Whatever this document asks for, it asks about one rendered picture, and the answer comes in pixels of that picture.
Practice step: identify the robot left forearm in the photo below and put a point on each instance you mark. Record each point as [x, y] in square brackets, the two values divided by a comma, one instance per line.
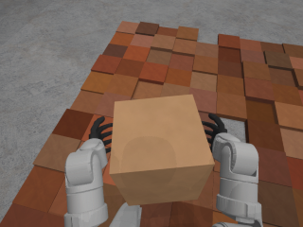
[84, 185]

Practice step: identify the robot right hand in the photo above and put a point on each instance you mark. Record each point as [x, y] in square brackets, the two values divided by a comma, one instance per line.
[219, 128]

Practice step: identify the robot left hand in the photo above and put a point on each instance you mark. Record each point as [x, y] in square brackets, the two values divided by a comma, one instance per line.
[96, 132]

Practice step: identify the robot right forearm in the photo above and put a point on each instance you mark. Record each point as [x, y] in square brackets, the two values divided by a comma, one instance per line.
[238, 195]

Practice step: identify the carton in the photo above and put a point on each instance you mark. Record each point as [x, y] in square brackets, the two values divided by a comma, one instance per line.
[159, 150]

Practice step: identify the left robot thigh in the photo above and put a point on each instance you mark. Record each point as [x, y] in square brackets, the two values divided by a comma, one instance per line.
[127, 216]

